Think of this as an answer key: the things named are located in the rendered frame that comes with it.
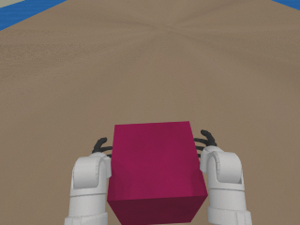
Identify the robot right forearm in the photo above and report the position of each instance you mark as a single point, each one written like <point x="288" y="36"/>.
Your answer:
<point x="227" y="200"/>

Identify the robot left hand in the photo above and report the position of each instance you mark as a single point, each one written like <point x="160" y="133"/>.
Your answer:
<point x="99" y="149"/>

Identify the robot left forearm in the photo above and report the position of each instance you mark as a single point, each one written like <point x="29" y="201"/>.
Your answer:
<point x="87" y="203"/>

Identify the carton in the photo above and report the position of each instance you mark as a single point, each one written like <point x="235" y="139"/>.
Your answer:
<point x="156" y="176"/>

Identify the robot right hand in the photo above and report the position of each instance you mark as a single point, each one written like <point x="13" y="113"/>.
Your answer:
<point x="209" y="142"/>

